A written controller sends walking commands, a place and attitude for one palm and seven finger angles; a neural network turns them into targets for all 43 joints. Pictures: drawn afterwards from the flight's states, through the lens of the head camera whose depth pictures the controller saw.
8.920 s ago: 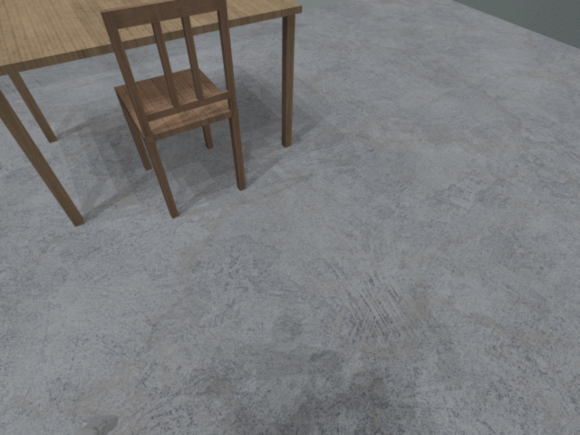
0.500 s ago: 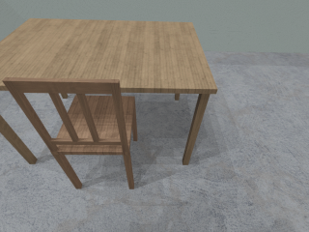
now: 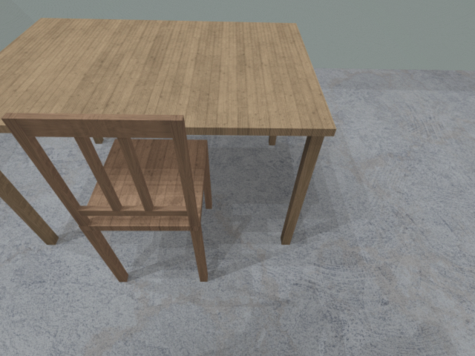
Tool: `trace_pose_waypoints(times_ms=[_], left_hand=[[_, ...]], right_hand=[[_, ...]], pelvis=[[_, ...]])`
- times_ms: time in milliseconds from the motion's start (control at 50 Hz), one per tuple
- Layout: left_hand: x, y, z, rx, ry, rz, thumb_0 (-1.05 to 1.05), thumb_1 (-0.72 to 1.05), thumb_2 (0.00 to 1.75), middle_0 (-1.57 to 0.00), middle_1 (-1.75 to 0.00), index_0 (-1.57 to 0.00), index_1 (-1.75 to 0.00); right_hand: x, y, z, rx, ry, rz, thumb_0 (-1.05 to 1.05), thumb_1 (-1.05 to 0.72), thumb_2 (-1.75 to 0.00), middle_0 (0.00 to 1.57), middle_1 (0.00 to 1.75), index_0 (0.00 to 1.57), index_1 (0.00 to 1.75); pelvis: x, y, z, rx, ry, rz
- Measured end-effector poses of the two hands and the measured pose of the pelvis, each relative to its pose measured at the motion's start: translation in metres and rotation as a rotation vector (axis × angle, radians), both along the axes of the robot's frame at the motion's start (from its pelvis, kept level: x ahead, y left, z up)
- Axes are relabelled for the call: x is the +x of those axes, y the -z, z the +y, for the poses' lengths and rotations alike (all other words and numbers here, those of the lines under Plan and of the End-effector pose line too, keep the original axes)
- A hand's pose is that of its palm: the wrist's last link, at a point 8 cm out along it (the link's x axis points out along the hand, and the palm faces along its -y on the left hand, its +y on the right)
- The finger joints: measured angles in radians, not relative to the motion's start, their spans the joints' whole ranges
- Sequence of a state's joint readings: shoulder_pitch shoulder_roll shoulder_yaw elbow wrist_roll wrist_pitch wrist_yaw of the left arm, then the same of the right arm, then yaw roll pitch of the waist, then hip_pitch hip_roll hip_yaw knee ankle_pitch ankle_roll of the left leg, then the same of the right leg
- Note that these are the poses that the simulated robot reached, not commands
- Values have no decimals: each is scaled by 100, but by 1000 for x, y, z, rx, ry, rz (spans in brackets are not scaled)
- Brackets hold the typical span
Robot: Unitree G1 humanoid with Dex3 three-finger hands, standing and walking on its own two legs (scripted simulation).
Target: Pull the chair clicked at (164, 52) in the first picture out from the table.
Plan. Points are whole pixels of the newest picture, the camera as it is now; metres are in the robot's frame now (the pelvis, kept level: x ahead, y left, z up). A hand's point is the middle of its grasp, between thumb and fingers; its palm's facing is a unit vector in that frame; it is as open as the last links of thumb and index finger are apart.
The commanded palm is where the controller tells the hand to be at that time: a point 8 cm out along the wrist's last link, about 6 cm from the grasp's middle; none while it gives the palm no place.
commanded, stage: shuffle to correct the standing spot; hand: left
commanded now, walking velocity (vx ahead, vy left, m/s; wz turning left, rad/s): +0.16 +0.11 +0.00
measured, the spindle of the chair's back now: (101, 176) +0.54 +0.39 -0.09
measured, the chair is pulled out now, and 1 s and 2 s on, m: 0.00 0.00 0.00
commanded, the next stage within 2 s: come to a stop and stand still in 0.48 s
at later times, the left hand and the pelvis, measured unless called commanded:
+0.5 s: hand out of the picture +0.09 +0.22 -0.17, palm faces +0.02 -0.98 -0.18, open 7.4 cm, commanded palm none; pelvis +0.07 +0.04 +0.00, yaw +0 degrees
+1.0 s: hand (105, 352) +0.16 +0.27 -0.19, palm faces +0.07 -0.98 -0.19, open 7.3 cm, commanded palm none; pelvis +0.12 +0.09 -0.01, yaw +1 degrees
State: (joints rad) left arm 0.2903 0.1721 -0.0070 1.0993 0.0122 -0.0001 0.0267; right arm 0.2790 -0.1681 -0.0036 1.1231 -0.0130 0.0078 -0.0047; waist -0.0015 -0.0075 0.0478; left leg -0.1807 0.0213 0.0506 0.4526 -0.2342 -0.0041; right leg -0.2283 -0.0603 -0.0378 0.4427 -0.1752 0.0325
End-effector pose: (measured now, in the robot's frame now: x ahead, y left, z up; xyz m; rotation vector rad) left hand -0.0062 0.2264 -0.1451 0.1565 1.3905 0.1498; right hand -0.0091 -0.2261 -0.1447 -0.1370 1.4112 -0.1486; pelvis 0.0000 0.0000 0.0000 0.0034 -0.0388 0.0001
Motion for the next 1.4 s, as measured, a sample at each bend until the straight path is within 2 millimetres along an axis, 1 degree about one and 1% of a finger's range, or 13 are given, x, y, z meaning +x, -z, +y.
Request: trace_pose_waypoints(times_ms=[180,300,360,440,560,620,680,840,920,1000,1160,1300,1400], left_hand=[[0,5,-10,-32,-28,5,0,91,90,-20,-30,-20,-30],[2,14,9,-41,-90,18,0,91,90,-20,-30,-20,-30],[12,15,23,-38,-71,47,0,91,90,-20,-30,-20,-30],[49,4,37,-26,-23,23,0,91,90,-20,-30,-20,-30],[128,-7,44,6,20,-106,0,92,90,-20,-30,-20,-30],[161,-4,43,29,26,-190,0,92,90,-20,-30,-20,-30],[173,-7,43,34,-5,-223,0,92,90,-20,-30,-20,-30],[171,1,68,27,-23,-141,-1,94,90,-20,-30,-20,-30],[166,17,86,-3,-39,-101,0,93,90,-20,-30,-20,-30],[158,14,96,-7,-47,-68,0,92,90,-20,-30,-20,-30],[134,3,93,-6,-6,-3,0,91,90,-20,-30,-20,-30],[119,-2,70,33,15,-38,0,91,90,-20,-30,-20,-30],[103,-7,49,17,-2,-51,0,91,90,-20,-30,-20,-30]], right_hand=[[0,6,13,25,13,19,0,-91,-89,20,30,20,30],[6,3,19,-20,5,50,0,-91,-89,20,30,20,30],[10,-1,26,-38,23,34,0,-91,-89,20,30,20,30],[8,-7,41,-27,52,50,0,-91,-89,20,30,19,30],[12,0,60,35,61,131,0,-91,-89,20,30,20,30],[22,15,62,64,63,154,0,-91,-89,20,30,20,30],[49,21,61,59,40,148,0,-91,-89,20,30,20,30],[145,10,67,-6,12,-51,1,-93,-89,20,30,20,30],[165,7,74,-51,-4,-106,1,-94,-89,20,30,19,30],[174,-5,86,-61,-35,-120,1,-93,-89,20,30,19,30],[172,-11,80,-57,-7,-157,0,-93,-89,20,30,20,30],[131,9,53,-21,40,-109,0,-91,-89,20,30,20,30],[103,8,47,2,45,-38,0,-91,-89,20,30,20,30]], pelvis=[[10,4,4,-6,2,9],[26,10,22,-17,-20,21],[38,9,32,-13,-4,27],[54,2,39,-8,8,37],[81,2,42,5,10,38],[97,13,39,19,2,27],[107,13,44,-9,-27,5],[119,9,64,-14,-25,1],[123,17,83,-18,-14,-5],[121,9,89,-15,-12,13],[108,1,86,-11,24,43],[89,8,62,2,22,26],[88,2,52,-2,15,16]])
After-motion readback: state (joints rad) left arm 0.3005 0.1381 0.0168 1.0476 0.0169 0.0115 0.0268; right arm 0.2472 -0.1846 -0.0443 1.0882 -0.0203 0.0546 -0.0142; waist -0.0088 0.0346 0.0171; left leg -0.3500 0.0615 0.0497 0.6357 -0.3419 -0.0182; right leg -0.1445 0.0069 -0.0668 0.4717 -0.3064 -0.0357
